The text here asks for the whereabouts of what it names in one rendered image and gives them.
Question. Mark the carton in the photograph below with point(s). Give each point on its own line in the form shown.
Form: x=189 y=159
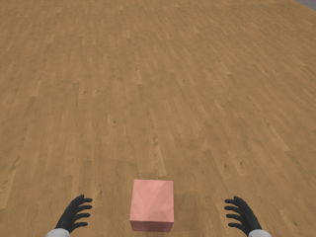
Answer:
x=152 y=206

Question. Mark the right robot hand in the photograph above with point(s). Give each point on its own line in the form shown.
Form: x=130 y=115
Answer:
x=247 y=218

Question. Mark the left robot hand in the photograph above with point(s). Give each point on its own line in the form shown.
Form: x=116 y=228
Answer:
x=70 y=215

